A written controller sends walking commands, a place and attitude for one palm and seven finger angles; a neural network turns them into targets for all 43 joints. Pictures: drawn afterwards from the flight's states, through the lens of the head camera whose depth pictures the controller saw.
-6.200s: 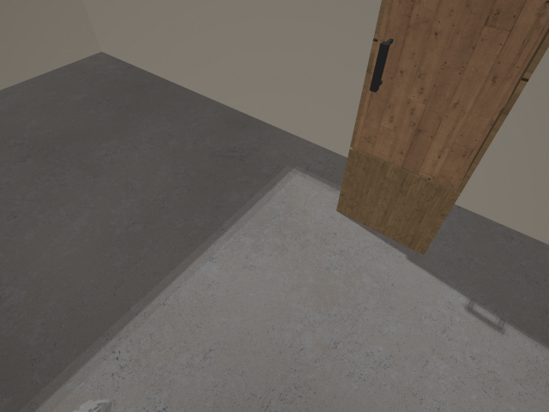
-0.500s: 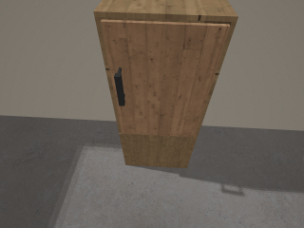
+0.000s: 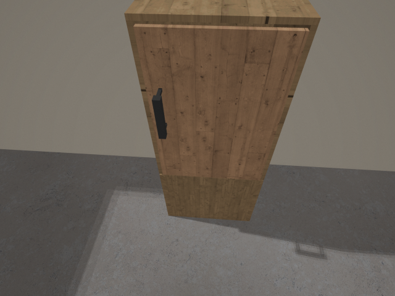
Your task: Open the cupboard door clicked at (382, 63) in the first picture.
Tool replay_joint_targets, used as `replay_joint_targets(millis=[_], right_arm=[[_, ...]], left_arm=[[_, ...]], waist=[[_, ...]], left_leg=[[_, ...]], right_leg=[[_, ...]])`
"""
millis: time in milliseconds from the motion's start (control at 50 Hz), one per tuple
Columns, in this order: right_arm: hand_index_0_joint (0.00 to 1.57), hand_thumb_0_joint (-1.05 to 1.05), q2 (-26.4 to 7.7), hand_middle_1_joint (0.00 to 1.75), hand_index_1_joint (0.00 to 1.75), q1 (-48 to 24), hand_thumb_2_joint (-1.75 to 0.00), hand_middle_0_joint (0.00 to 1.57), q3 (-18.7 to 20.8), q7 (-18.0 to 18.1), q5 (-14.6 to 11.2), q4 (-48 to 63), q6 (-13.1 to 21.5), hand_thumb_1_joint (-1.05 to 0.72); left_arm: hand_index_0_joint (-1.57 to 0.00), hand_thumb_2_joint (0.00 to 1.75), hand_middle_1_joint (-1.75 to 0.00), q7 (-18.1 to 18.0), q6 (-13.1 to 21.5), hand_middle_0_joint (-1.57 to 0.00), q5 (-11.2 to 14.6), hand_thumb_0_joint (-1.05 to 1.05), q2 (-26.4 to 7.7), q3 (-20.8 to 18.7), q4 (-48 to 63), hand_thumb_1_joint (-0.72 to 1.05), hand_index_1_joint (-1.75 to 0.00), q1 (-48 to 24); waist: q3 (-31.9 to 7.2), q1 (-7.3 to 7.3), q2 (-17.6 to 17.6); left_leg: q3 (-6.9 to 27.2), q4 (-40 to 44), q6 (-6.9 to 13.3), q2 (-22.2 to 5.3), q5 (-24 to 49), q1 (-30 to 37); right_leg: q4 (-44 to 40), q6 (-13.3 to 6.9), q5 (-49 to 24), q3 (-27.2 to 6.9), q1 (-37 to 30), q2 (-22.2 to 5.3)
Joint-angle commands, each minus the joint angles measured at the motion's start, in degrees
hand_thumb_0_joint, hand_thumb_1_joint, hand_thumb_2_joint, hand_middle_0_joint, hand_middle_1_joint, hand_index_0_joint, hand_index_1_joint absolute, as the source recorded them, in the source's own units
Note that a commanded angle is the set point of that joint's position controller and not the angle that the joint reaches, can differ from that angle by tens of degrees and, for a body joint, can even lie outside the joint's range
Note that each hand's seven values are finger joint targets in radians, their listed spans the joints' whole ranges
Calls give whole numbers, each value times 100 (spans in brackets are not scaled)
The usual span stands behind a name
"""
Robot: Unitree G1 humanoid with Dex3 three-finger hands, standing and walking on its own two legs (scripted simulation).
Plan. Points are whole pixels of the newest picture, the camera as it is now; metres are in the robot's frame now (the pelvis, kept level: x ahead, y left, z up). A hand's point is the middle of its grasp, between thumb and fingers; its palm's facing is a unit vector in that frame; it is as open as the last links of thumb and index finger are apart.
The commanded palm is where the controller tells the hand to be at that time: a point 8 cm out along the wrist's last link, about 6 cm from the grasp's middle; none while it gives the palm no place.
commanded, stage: look again from close up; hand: left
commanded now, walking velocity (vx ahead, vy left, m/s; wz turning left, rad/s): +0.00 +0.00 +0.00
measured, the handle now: (161, 114) +0.60 +0.14 +0.01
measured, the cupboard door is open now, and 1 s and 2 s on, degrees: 0 0 0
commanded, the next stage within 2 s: shuffle to correct the standing spot in 0.24 s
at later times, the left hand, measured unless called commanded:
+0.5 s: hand out of the picture +0.02 +0.18 -0.17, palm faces -0.01 -0.98 -0.20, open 7.4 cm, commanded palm none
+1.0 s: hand out of the picture +0.01 +0.18 -0.17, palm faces +0.04 -0.98 -0.18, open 7.4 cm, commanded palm none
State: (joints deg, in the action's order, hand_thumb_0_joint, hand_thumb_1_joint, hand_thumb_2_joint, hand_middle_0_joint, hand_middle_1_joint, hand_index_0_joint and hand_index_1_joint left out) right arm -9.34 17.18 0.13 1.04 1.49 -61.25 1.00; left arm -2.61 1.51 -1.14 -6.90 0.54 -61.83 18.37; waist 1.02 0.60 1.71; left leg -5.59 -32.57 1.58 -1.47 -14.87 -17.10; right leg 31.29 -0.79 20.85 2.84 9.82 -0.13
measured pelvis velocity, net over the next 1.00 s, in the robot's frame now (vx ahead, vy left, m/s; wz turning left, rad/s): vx -0.01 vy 0.01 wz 0.01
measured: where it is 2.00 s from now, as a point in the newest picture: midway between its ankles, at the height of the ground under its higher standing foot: outside the picture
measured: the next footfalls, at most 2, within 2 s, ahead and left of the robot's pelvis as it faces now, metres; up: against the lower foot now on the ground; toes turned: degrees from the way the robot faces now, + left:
none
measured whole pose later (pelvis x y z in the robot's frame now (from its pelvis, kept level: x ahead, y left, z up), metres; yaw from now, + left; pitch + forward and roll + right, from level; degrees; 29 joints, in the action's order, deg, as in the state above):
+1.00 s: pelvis -0.01 +0.01 +0.00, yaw +0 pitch -4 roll -1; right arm -9.3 13.7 1.0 1.1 1.1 -58.9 0.2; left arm -2.2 -0.6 -1.4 -9.6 0.0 -57.1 18.8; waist 0.0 -0.3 -0.8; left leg -5.5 -32.1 2.4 -1.2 -14.3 -14.4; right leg 29.7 0.0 19.6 3.0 6.5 -0.4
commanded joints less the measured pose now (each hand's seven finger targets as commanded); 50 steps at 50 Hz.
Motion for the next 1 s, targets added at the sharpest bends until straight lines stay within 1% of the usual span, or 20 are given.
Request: replay_joint_targets(millis=[0,120,160,320,340,380,440,460,480,500,520,540,580,620,640,680,760,780,920,980], right_arm=[[20,0,-448,30,30,112,-90,20,53,28,-54,271,101,-90],[20,0,-624,30,30,-63,-90,20,69,45,-58,263,117,-90],[20,0,-672,30,30,-162,-90,20,76,44,-59,272,102,-90],[20,0,-800,30,30,-368,-90,20,95,32,-62,270,97,-90],[20,0,-667,30,30,-309,-90,20,66,23,-55,224,82,-90],[20,0,-689,30,30,-237,-90,20,93,17,-38,196,51,-90],[20,0,-885,30,30,-173,-90,20,190,21,0,244,2,-90],[20,0,-929,30,30,-172,-90,20,213,21,-6,261,-5,-90],[20,0,-1214,30,30,-381,-90,20,250,27,4,699,-64,-90],[20,0,-747,30,30,-641,-90,20,188,34,29,904,10,-90],[20,0,-498,30,30,-393,-90,20,151,34,11,894,33,-90],[20,0,-408,30,30,-230,-90,20,122,28,2,836,41,-90],[20,0,-372,30,30,-27,-90,20,102,35,-22,724,76,-90],[20,0,-471,30,30,25,-90,20,152,92,-59,660,75,-90],[20,0,-491,30,30,56,-90,20,172,111,-68,629,60,-90],[20,0,-519,30,30,82,-90,20,191,125,-71,590,34,-90],[20,0,-612,30,30,44,-90,20,246,133,-67,496,-1,-90],[20,0,-608,30,30,-2,-90,20,244,123,-66,497,4,-90],[20,0,-749,30,30,-245,-90,20,258,59,-65,509,-1,-90],[20,0,-790,30,30,-247,-90,20,269,32,-64,506,2,-90]], left_arm=[[-20,90,-30,-28,77,-20,21,0,-655,-117,260,90,-30,367],[-20,90,-30,-18,27,-20,20,0,-872,-159,357,90,-30,247],[-20,90,-30,-5,2,-20,18,0,-895,-153,372,90,-30,202],[-20,90,-30,35,-7,-20,10,0,-1056,-169,409,90,-30,85],[-20,90,-30,38,-23,-20,11,0,-912,-136,341,90,-30,166],[-20,90,-30,69,-60,-20,-15,0,-869,-138,300,90,-30,243],[-20,90,-30,146,-123,-20,-50,0,-795,-180,359,90,-30,287],[-20,90,-30,156,-122,-20,-65,0,-756,-178,375,90,-30,306],[-20,90,-30,137,-79,-20,-139,0,-1200,-68,566,90,-30,534],[-20,90,-30,64,-58,-20,-71,0,-841,-112,512,90,-30,707],[-20,90,-30,18,3,-20,-48,0,-952,-99,535,90,-30,507],[-20,90,-30,-5,56,-20,-21,0,-917,-117,559,90,-30,399],[-20,90,-30,-31,89,-20,-26,0,-915,-125,546,90,-30,572],[-20,90,-30,-63,46,-20,-4,0,-950,-172,549,90,-30,732],[-20,90,-30,-74,16,-20,-1,0,-971,-186,559,90,-30,778],[-20,90,-30,-82,-28,-20,-10,0,-922,-191,600,90,-30,807],[-20,90,-30,-79,-119,-20,-2,0,-839,-193,692,90,-30,669],[-20,90,-30,-76,-113,-20,-13,0,-835,-193,680,90,-30,676],[-20,90,-30,-24,-106,-20,-9,0,-954,-207,701,90,-30,359],[-20,90,-30,-5,-86,-20,-18,0,-1012,-207,669,90,-30,286]], waist=[[181,-54,-331],[38,-79,-161],[153,-80,-169],[75,-92,-189],[19,-79,-251],[93,-67,-169],[395,-44,180],[468,-66,288],[797,-130,310],[245,-264,-321],[-116,-25,-872],[-218,35,-1041],[-604,22,-619],[-627,-20,-376],[-595,-25,-281],[-437,-33,-345],[-93,-23,-81],[-77,-54,-51],[439,-57,-163],[451,-50,-112]], left_leg=[[599,619,100,-488,1066,311],[612,690,121,-529,1380,481],[599,750,114,-530,1189,468],[604,859,111,-545,1022,580],[592,850,102,-547,799,633],[662,941,155,-614,53,595],[1119,1444,320,-955,-1230,345],[1222,1543,377,-1037,-1287,270],[860,1076,222,-639,-837,-271],[565,167,22,-400,-106,-172],[405,-224,-36,-248,396,-38],[376,-171,-52,-200,427,-12],[340,-3,49,-205,1229,288],[281,-92,99,-262,2071,438],[263,-100,107,-292,2263,488],[292,-114,129,-344,2455,560],[469,176,184,-517,2309,671],[498,172,195,-515,2325,656],[659,793,160,-465,578,271],[731,1047,142,-462,72,263]], right_leg=[[-599,-199,-1288,-568,429,-508],[-566,-163,-1463,-535,288,-506],[-635,-157,-1326,-546,368,-510],[-781,-150,-1251,-600,344,-548],[-787,-140,-1027,-571,337,-528],[-706,-170,-279,-477,481,-419],[-287,-187,341,-175,859,-196],[-196,-172,252,-108,904,-177],[-665,-80,-168,-53,468,-225],[-923,-129,-559,-682,626,-577],[-1048,-278,-1585,-1075,319,-866],[-919,-336,-2686,-1042,116,-956],[-352,-269,-4534,-688,-428,-795],[-115,-167,-5079,-517,-525,-745],[-82,-145,-4980,-473,-496,-726],[-111,-113,-4617,-429,-351,-653],[-294,-102,-2621,-340,90,-502],[-365,-93,-2509,-338,80,-508],[-850,-102,-991,-474,346,-515],[-999,-101,-647,-481,391,-524]])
